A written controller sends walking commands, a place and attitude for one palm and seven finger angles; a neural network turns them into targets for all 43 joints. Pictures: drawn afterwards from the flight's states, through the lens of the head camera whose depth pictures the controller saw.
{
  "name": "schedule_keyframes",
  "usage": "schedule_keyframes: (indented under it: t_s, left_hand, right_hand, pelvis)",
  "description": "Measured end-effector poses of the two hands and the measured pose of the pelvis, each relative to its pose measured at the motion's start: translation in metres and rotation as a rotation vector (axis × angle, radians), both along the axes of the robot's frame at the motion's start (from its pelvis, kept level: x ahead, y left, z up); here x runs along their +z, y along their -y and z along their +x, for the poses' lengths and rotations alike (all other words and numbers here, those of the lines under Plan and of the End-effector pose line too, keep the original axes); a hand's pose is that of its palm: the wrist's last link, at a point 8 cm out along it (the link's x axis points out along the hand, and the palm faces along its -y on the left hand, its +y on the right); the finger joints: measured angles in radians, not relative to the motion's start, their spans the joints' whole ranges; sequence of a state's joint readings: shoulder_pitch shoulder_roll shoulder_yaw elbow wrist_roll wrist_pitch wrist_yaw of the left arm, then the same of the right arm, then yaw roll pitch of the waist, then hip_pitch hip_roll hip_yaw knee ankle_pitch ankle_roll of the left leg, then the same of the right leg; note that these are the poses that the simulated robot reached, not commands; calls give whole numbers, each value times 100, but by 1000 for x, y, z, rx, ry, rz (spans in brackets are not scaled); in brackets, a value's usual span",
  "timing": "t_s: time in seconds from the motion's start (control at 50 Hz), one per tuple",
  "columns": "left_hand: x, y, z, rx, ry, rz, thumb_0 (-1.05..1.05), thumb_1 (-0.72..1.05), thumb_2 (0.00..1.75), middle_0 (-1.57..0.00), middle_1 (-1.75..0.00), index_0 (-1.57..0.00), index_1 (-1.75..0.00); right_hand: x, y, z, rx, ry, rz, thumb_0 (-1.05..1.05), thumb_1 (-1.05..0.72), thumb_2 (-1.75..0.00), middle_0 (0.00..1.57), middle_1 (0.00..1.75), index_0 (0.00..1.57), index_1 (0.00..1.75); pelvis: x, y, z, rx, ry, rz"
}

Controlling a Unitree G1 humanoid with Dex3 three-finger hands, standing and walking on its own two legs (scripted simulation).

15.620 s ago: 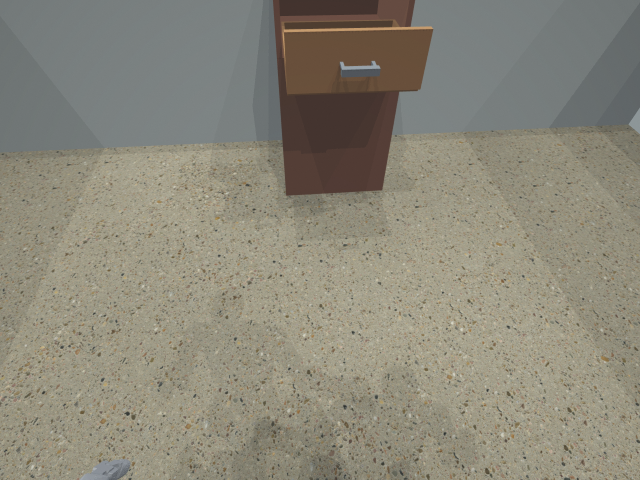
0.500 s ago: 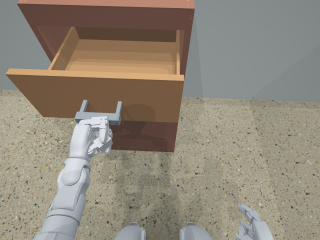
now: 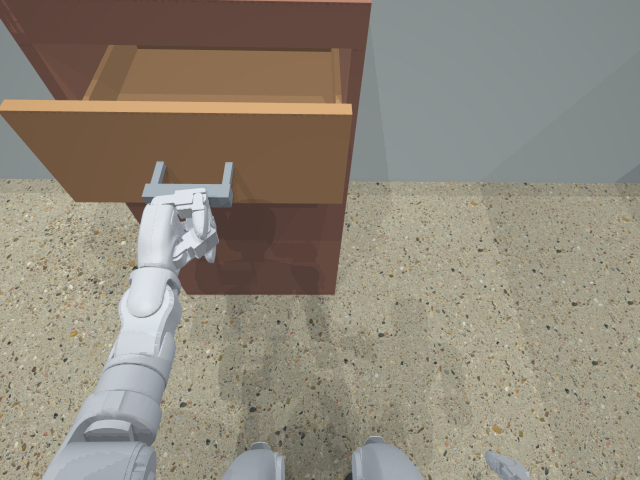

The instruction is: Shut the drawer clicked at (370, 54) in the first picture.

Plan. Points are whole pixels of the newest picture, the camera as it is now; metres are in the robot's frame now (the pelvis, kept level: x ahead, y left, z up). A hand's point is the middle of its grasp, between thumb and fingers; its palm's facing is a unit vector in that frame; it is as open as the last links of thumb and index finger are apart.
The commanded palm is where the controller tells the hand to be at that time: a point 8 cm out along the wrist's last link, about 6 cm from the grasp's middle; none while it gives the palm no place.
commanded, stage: push the drawer shut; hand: left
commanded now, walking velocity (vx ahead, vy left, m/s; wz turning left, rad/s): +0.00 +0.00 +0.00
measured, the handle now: (191, 182) +0.49 +0.17 +0.05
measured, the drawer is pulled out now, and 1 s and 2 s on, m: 0.13 0.01 0.00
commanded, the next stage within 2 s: pull the fist back off the drawer in 1.28 s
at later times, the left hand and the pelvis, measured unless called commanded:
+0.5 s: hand (218, 196) +0.47 +0.13 +0.05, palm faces +0.00 -1.00 -0.04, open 3.3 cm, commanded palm +0.45 +0.18 +0.05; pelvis +0.00 +0.00 -0.01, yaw -1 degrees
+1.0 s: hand (226, 159) +0.53 +0.12 +0.05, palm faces +0.01 -1.00 -0.04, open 3.4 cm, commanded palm +0.51 +0.18 +0.05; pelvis -0.01 +0.00 -0.01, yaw -1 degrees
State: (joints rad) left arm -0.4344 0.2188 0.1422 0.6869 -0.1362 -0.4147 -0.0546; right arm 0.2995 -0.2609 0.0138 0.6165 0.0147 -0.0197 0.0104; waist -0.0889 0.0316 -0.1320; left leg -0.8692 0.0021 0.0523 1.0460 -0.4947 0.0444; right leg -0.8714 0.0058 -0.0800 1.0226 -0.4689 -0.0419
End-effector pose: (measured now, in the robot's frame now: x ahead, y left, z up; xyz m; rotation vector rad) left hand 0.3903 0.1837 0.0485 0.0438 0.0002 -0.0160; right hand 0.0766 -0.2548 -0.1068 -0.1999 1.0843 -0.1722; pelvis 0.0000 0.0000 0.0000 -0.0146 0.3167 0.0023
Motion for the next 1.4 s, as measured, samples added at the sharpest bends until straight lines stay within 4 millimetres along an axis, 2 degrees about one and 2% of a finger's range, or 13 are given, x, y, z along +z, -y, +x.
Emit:
schedule_keyframes:
  t_s: [0.32, 0.66, 0.86, 1.08, 1.22, 1.4]
  left_hand:
    - [2, 3, 36, 11, -7, 0, 2, 85, 91, -140, -160, -140, -160]
    - [3, 3, 75, 22, -3, -2, 4, 84, 90, -140, -160, -140, -160]
    - [5, 9, 99, 28, -11, -2, 5, 87, 92, -140, -160, -140, -160]
    - [6, 6, 128, 26, -17, -7, 6, 85, 90, -140, -160, -140, -160]
    - [3, 0, 131, 21, -24, -3, 2, 77, 92, -140, -160, -140, -160]
    - [0, -6, 134, 25, -24, 3, -3, 67, 96, -140, -160, -140, -160]
  right_hand:
    - [-7, 2, -27, -28, -83, 2, 1, -91, -90, 20, 30, 20, 30]
    - [-9, 8, -70, -72, -197, -21, 1, -91, -90, 20, 30, 20, 30]
    - [-11, 5, -94, -96, -280, -19, 1, -91, -90, 20, 30, 20, 30]
    - [-4, -1, -112, -134, -336, -28, 0, -91, -90, 20, 30, 20, 30]
    - [-4, -6, -120, -121, -383, -25, 0, -91, -90, 21, 30, 20, 30]
    - [-7, -6, -126, -95, -387, -59, 0, -91, -90, 21, 30, 20, 30]
  pelvis:
    - [-4, 2, -3, -3, -25, -1]
    - [-9, 4, -7, -7, -65, -7]
    - [-13, 2, -7, -10, -96, -13]
    - [-14, 0, -3, -19, -128, -23]
    - [-16, -2, -2, -8, -137, -33]
    - [-24, -5, -14, 15, -156, -52]
